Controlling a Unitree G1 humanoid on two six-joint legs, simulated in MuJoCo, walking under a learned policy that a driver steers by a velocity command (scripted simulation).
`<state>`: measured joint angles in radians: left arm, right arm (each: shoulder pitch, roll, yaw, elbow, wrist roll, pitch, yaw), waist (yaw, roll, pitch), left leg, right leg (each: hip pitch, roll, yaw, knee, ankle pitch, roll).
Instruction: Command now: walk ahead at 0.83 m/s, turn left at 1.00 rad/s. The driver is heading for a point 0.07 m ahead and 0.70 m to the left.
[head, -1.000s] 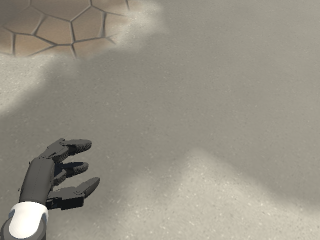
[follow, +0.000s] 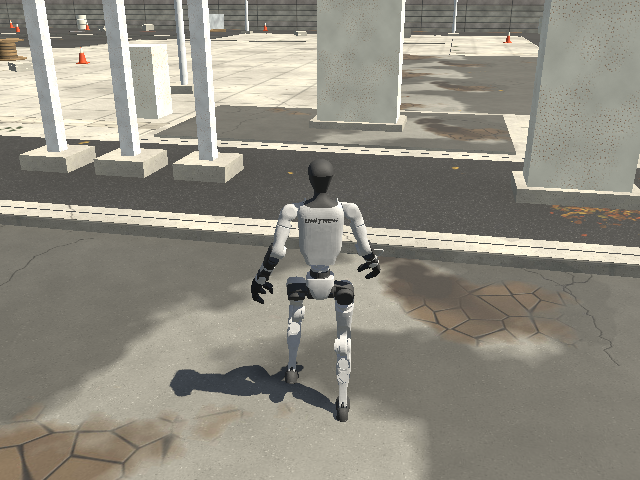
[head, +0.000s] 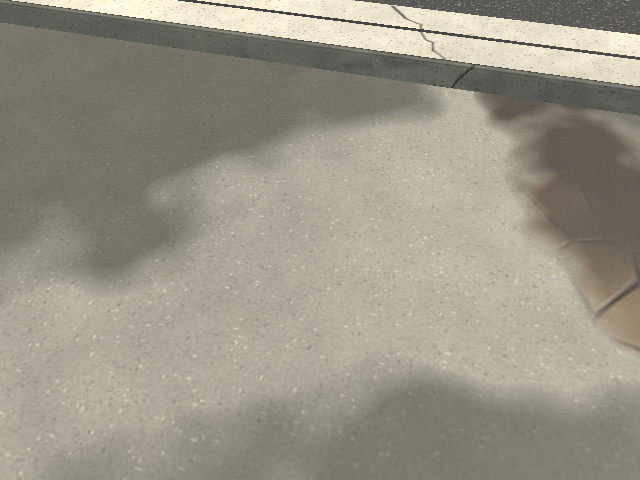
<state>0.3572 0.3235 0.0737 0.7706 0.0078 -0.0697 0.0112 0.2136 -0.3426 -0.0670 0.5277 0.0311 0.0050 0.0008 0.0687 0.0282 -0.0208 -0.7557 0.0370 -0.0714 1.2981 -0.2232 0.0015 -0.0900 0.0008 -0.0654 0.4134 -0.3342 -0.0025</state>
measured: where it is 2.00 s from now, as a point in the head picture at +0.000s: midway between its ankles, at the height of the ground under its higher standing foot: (146, 331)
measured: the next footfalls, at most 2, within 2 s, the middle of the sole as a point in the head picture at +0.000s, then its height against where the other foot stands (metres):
left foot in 0.30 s outside the picture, level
right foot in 0.76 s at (275, 335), level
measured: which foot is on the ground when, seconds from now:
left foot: up 0.00-0.28, down 0.30-0.78, up 0.80-1.00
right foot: down 0.00-0.28, up 0.30-0.74, down 0.76-1.00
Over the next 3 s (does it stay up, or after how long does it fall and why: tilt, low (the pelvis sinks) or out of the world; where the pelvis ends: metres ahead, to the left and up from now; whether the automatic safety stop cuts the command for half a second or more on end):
stays up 0.58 1.33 -0.05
